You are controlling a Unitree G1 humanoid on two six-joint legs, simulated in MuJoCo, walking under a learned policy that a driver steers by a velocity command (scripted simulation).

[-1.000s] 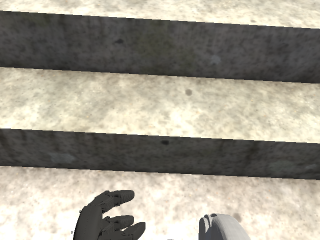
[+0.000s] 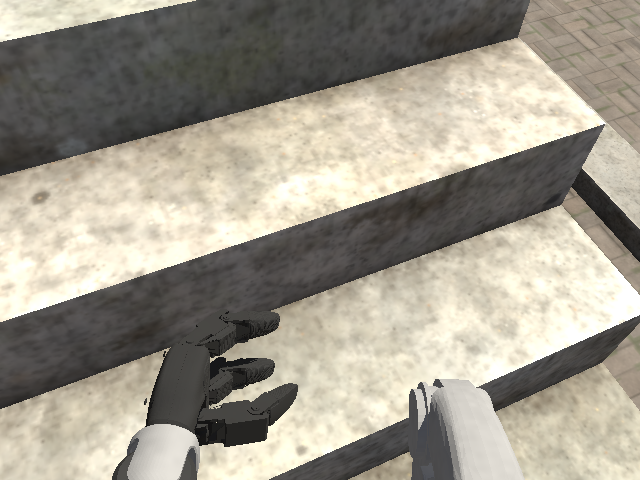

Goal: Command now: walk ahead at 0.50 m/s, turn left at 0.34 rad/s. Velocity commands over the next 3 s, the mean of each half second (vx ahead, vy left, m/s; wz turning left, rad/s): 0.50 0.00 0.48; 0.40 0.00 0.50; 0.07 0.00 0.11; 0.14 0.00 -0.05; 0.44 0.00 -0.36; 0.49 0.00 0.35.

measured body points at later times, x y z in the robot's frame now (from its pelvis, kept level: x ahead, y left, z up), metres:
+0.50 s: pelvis +0.25 -0.05 +0.20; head +0.27 -0.06 +0.65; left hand +0.16 +0.17 +0.06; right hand +0.55 -0.14 +0.17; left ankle +0.31 +0.10 -0.20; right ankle +0.22 -0.17 -0.54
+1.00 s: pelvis +0.46 +0.05 +0.39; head +0.47 +0.09 +0.84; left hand +0.64 +0.28 +0.34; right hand +0.56 -0.17 +0.27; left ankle +0.40 +0.07 -0.34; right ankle +0.59 +0.00 +0.00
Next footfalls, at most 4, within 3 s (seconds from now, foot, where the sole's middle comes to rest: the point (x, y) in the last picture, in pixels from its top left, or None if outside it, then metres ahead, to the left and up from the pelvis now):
0.10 right None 0.26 -0.17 -0.58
0.62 left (236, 409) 0.44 0.09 -0.38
1.14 right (225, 177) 0.70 0.08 -0.18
1.60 left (56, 225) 0.64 0.30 -0.18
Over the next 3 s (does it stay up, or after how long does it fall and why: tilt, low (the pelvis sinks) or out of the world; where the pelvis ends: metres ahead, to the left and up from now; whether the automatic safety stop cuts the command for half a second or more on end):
stays up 1.15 0.10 0.96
